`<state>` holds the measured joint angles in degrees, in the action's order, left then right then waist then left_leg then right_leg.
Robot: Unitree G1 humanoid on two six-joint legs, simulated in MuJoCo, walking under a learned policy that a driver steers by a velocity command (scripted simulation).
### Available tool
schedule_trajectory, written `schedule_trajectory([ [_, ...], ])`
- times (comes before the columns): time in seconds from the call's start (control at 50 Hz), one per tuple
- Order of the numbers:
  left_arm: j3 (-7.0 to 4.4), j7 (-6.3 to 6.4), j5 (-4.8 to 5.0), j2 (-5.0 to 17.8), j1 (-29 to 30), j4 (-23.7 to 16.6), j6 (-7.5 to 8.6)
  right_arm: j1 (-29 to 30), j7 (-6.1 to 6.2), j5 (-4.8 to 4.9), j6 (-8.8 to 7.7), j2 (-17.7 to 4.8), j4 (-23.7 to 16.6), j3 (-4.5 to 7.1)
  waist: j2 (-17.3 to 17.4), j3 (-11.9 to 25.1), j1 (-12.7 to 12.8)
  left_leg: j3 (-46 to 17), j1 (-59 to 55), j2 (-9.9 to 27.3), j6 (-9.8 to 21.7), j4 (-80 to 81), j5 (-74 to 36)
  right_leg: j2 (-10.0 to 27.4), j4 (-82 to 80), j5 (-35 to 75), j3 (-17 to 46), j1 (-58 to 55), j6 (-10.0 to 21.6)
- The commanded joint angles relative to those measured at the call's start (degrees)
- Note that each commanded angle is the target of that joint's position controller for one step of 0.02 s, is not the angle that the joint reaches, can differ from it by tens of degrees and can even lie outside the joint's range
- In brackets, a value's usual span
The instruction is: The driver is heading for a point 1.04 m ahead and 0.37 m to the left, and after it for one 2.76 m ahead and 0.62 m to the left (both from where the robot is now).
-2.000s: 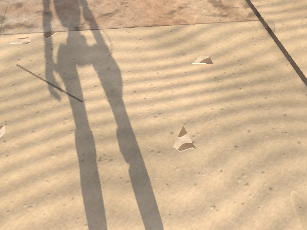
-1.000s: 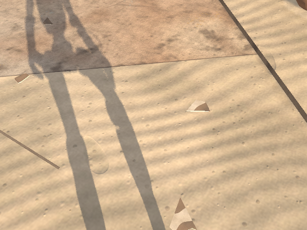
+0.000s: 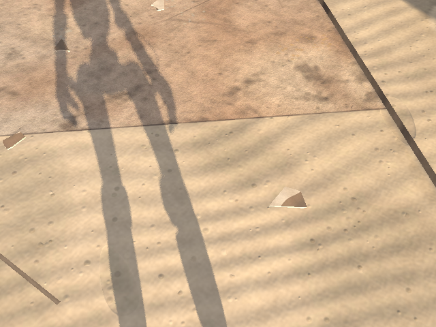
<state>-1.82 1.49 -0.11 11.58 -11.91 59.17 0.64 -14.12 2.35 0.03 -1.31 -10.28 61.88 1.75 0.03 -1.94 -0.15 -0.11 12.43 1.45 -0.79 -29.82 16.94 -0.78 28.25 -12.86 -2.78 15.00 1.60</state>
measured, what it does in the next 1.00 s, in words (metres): walks ahead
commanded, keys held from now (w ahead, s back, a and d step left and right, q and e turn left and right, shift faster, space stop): no key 0.48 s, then w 0.52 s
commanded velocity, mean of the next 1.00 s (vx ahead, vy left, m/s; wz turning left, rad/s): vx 0.16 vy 0.00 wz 0.00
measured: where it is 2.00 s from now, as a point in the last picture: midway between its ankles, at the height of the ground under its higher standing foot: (203, 256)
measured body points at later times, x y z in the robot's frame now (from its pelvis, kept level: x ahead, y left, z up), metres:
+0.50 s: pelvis +0.01 +0.00 +0.00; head +0.02 +0.00 +0.45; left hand +0.04 +0.24 -0.16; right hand +0.01 -0.23 -0.16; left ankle -0.01 +0.13 -0.74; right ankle +0.02 -0.10 -0.74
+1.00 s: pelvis +0.12 +0.04 +0.01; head +0.13 +0.06 +0.46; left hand +0.28 +0.29 -0.12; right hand +0.01 -0.18 -0.13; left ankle +0.01 +0.13 -0.74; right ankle +0.24 -0.13 -0.67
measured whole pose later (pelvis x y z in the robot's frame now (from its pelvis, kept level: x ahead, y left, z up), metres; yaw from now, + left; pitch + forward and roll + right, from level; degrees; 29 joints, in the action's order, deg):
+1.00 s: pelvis +0.12 +0.04 +0.01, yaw +1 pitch +2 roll -1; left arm -3.7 -0.6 1.4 14.2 -4.1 56.3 4.8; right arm -30.0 0.5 -0.3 -5.5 -8.5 63.7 1.4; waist -1.6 1.6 -4.1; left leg 2.8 -1.1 -0.6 2.4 -13.3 16.5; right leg 5.1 50.7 -4.7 -0.8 38.3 2.8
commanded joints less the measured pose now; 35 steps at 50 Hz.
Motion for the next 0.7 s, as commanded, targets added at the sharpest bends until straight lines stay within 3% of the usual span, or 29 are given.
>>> schedule_trajectory([
  [0.02,-0.79,0.26,0.11,4.61,-1.14,-1.26,0.2,-2.8,0.2,0.04,-0.1,-5.85,-0.87,0.94,0.24,2.03,-0.06,-1.1,1.61,1.39,2.01,4.64,-11.69,2.54,-3.2,10.29,2.58,-4.22,1.7],
  [0.48,-0.78,0.77,0.19,3.62,-1.19,2.39,-0.29,-3.75,0.56,-0.08,0.49,-4.03,1.38,0.66,0.12,-0.83,0.16,-0.04,1.93,0.29,1.45,6.49,-6.31,2.87,-4.92,4.38,3.28,-3.6,1.36],
  [0.5,-0.75,0.81,0.2,3.35,-2.32,3.08,-0.37,-5.14,0.59,-0.01,0.55,-3.48,2.13,0.58,-0.2,0.49,0.16,0.86,1.5,-0.48,1.68,6.25,-0.45,2.4,-5.4,-2.91,2.98,-4.06,1.6],
  [0.52,-1.24,0.93,0.68,4.57,-2.9,3.32,-0.53,-5.57,0.71,0.39,0.62,-3.97,2.26,0.83,-0.77,-0.35,0.32,2.03,2.94,-1.71,2.45,4.51,7.97,1.93,-5.39,-13.96,3.04,-3.05,2.46],
  [0.56,-1.97,1.03,1.35,6.5,-3.97,3.02,-0.21,-4.44,0.87,0.69,0.14,-4.36,0.94,1.03,-2.95,-4.34,0.99,2.34,8.87,-1.94,4.13,0.92,19.1,5.37,-8.56,-31.0,8.25,0.42,5.23],
  [0.62,-3.31,0.58,1.66,9.66,-9.25,3.76,1.63,-1.89,-0.16,0.94,-2.08,-1.59,-1.06,0.59,-9.94,-4.75,2.56,3.69,13.82,-1.27,4.73,-13.09,9.32,18.14,-18.21,-37.02,27.38,-1.53,12.17],
  [0.64,-3.37,0.55,1.27,9.62,-8.13,3.13,2.1,-1.88,-0.62,1.1,-2.49,-2.37,-1.3,0.94,-9.09,-4.79,1.73,2.24,13.37,0.11,5.64,-16.82,9.13,20.24,-19.67,-35.52,30.08,0.56,13.22],
  [0.66,-3.28,0.41,1.09,9.32,-5.81,2.07,2.56,-2.52,-0.95,1.29,-2.8,-2.51,-1.34,1.17,-8.37,-4.64,0.42,1.24,12.56,1.02,6.55,-18.33,11.16,20.47,-19.97,-33.23,29.55,2.13,12.89],
  [0.7,-3.22,0.08,2.39,9.38,1.42,-0.64,2.71,-7.0,-1.08,1.65,-3.33,-1.71,-0.04,1.3,-7.87,-4.49,-3.95,2.4,2.38,1.05,8.35,-5.65,9.96,16.09,-18.46,-27.58,20.43,8.43,9.05],
])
